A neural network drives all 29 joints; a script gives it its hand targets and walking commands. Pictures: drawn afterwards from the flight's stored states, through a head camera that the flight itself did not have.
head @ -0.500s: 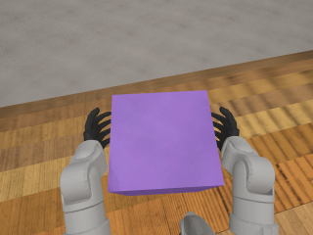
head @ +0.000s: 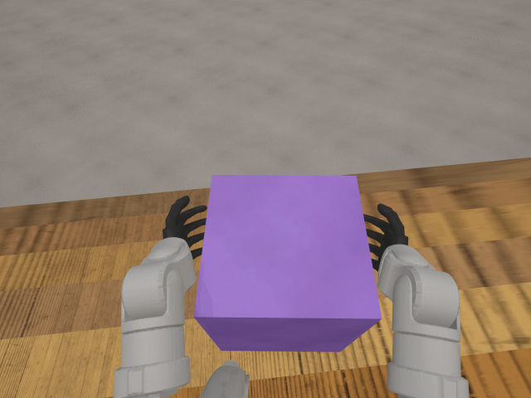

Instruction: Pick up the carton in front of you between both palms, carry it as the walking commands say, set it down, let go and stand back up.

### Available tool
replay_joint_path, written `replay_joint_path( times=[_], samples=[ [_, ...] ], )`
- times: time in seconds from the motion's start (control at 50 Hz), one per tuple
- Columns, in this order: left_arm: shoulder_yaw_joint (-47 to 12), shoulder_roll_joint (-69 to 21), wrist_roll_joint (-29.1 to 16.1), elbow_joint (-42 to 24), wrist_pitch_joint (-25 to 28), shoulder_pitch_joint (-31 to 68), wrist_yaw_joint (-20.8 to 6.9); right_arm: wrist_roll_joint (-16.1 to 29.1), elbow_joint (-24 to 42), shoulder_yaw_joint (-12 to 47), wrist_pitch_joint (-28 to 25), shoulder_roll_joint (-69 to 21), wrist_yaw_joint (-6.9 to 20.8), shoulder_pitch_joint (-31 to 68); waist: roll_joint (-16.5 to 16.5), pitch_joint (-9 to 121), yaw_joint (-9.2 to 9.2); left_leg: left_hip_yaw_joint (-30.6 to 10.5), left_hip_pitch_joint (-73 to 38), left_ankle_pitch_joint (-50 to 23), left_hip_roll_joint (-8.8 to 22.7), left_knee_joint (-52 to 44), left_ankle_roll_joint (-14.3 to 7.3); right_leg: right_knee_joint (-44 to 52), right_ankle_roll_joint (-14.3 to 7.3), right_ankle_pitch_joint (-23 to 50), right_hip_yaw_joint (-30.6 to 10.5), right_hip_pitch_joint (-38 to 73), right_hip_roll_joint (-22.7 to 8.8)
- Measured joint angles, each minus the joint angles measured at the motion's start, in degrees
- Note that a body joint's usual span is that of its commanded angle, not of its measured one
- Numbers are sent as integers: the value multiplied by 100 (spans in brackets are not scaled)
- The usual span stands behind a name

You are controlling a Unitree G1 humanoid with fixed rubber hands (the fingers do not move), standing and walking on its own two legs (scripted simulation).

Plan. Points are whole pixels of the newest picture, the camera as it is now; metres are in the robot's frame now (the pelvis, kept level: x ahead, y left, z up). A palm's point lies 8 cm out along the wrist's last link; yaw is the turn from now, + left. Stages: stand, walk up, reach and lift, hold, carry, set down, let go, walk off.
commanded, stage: carry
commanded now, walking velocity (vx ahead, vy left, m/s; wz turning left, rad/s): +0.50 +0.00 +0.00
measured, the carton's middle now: (282, 271) +0.33 +0.03 -0.01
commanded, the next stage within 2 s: none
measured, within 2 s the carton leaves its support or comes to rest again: neither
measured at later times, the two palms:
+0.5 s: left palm (248, 141) +0.70 +0.13 -0.06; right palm (373, 146) +0.69 -0.18 -0.06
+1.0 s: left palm (258, 98) +1.06 +0.14 -0.18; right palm (347, 103) +1.05 -0.16 -0.19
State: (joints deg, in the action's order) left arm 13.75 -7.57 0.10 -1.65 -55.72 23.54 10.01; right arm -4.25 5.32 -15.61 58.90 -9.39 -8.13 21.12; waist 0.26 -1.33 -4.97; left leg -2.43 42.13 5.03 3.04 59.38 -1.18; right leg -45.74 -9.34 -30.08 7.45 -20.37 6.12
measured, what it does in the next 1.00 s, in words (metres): goes down: left foot 0.10 m lower, then right foot 0.10 m lower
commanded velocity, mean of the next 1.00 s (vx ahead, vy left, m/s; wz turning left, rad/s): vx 0.11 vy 0.00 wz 0.00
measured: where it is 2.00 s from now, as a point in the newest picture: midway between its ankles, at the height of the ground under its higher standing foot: (298, 212)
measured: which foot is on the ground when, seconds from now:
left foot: up 0.00-0.14, down 0.16-0.54, up 0.56-0.92, down 0.94-1.00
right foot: down 0.00-0.16, up 0.18-0.50, down 0.52-0.96, up 0.98-1.00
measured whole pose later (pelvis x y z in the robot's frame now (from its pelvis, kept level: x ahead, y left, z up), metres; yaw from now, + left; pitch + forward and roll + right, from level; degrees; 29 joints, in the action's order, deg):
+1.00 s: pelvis +0.74 -0.01 -0.29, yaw +0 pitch +3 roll +0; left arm 10.3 -4.6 -0.3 -3.4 -50.3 19.6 9.3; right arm -1.6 5.5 -9.7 52.0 -7.0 -9.6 18.0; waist 0.0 4.2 1.2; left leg 7.1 26.8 12.0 -2.8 37.2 -9.4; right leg -84.0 -3.5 -35.4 2.0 -23.0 2.6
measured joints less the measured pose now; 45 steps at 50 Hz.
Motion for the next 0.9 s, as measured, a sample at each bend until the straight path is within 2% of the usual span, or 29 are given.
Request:
replay_joint_path(
  times=[0.06, 0.1, 0.12, 0.14, 0.16, 0.18, 0.2, 0.22, 0.24, 0.28, 0.34, 0.36, 0.44, 0.5, 0.52, 0.54, 0.56, 0.58, 0.6, 0.64, 0.7, 0.74, 0.8, 0.86, 0.9],
  samples=[
    [-83, -103, 26, -114, 255, -119, -79, 11, 224, 76, -255, 34, 52, -252, 102, -36, -29, 210, -241, -1195, -105, -1712, -17, -271, 36, -524, -111, 234, 43],
    [-142, -140, 48, -207, 370, -222, -108, 22, 342, 148, -381, 50, 69, -407, 162, 21, -17, 467, -525, -1924, -259, -2305, -141, -702, 43, -881, -123, 366, 66],
    [-166, -138, 49, -261, 410, -293, -125, 39, 381, 198, -422, 54, 72, -469, 183, 66, 25, 605, -740, -2065, -348, -2490, -217, -1062, 15, -967, -77, 404, 63],
    [-169, -110, 47, -341, 431, -384, -148, 53, 383, 266, -439, 44, 69, -484, 191, 108, 117, 765, -1053, -2078, -446, -2709, -298, -1568, -54, -480, 21, 388, 10],
    [-144, -49, 37, -452, 436, -487, -181, 46, 349, 365, -431, 25, 60, -431, 224, 170, 264, 888, -1430, -1961, -517, -2927, -426, -2331, -38, -15, 122, 259, -56],
    [-133, 62, 14, -503, 455, -527, -222, 35, 278, 465, -450, 7, 34, -354, 166, 234, 483, 951, -1631, -883, -609, -2798, -580, -3192, 146, -27, 105, 14, -140],
    [-147, 147, 9, -456, 485, -497, -242, 31, 220, 531, -462, 34, -27, -290, 95, 283, 659, 976, -1681, 214, -721, -2541, -695, -3893, 344, -151, -79, -304, -150],
    [-145, 182, 47, -392, 493, -479, -232, 77, 155, 599, -446, 100, -91, -238, 85, 329, 796, 943, -1711, 1010, -801, -2317, -720, -4355, 485, -228, -299, -649, -121],
    [-133, 185, 109, -340, 483, -476, -201, 157, 87, 656, -422, 166, -155, -213, 72, 360, 931, 934, -1706, 1328, -849, -2113, -566, -4501, 550, -142, -496, -975, -153],
    [-54, 95, 253, -273, 460, -537, -142, 324, -61, 731, -368, 269, -253, -204, 54, 369, 1106, 956, -1726, 1687, -911, -1699, -613, -4077, 651, 120, -843, -1530, -303],
    [82, -69, 386, -271, 440, -695, -148, 474, -295, 737, -371, 303, -302, -213, 16, 277, 1205, 914, -1998, 2170, -885, -1455, -645, -2381, 745, 791, -980, -1966, -632],
    [113, -104, 394, -288, 450, -741, -171, 507, -350, 722, -392, 295, -303, -205, -4, 235, 1192, 896, -2110, 2330, -859, -1394, -618, -1969, 729, 1167, -950, -2052, -715],
    [125, -91, 339, -516, 522, -872, -238, 580, -412, 710, -551, 236, -277, -119, -98, 155, 1149, 755, -2507, 3121, -763, -969, -478, 287, 682, 3658, -734, -1812, -840],
    [32, -1, 267, -659, 581, -861, -214, 562, -294, 715, -649, 219, -239, -71, -207, 217, 1042, 703, -2748, 3784, -717, -273, -334, 1586, 660, 4620, -405, -1195, -725],
    [-29, 21, 251, -634, 581, -807, -198, 548, -231, 700, -653, 245, -222, -92, -250, 246, 919, 743, -2754, 3418, -663, 201, -221, 1791, 607, 4740, -259, -895, -669],
    [-108, 2, 241, -565, 586, -735, -182, 544, -170, 670, -642, 325, -185, -122, -181, 300, 748, 734, -2659, 3055, -548, 849, -121, 1799, 525, 3930, -165, -596, -566],
    [-180, 1, 234, -498, 570, -641, -152, 527, -181, 632, -656, 401, -150, -106, -95, 356, 598, 610, -2422, 3035, -487, 1556, -59, 1619, 566, 2822, -185, -501, -432],
    [-246, 22, 207, -406, 537, -537, -101, 498, -216, 595, -673, 463, -138, -86, -49, 387, 458, 456, -2132, 3036, -482, 2112, -19, 1332, 429, 1970, -184, -523, -327],
    [-306, 50, 178, -318, 494, -465, -38, 468, -243, 563, -665, 496, -141, -91, -46, 405, 325, 328, -1835, 2992, -490, 2428, -18, 1066, 287, 1786, -166, -600, -275],
    [-375, 78, 89, -200, 394, -440, 65, 393, -269, 460, -617, 449, -151, -167, -60, 423, 131, 113, -1252, 2740, -430, 2480, -84, 514, 195, 1400, -132, -719, -206],
    [-330, 73, -20, -95, 345, -477, 107, 260, -248, 294, -599, 234, -126, -308, -112, 337, -4, -39, -557, 2230, -249, 1446, -97, 119, 231, 704, -150, -621, -203],
    [-295, 58, -81, -65, 381, -474, 106, 200, -186, 226, -646, 133, -86, -387, -82, 240, -30, -44, -190, 1578, -125, 864, -103, -10, 279, 432, -163, -481, -216],
    [-305, 24, -146, -71, 498, -442, 85, 211, 16, 208, -751, 99, -41, -528, 7, 148, -64, 0, 30, -25, -8, -335, -75, -224, 314, -45, -212, -219, -213],
    [-369, -2, -188, -193, 601, -433, 36, 228, 264, 247, -824, 135, -46, -618, 126, 155, -80, 246, -333, -1350, -90, -1999, -57, -582, 406, -667, -290, 82, -214],
    [-403, 24, -182, -274, 613, -433, 21, 226, 342, 304, -830, 166, -64, -614, 163, 265, -6, 501, -678, -1951, -227, -2466, -165, -1028, 466, -1173, -304, 263, -229]
  ],
)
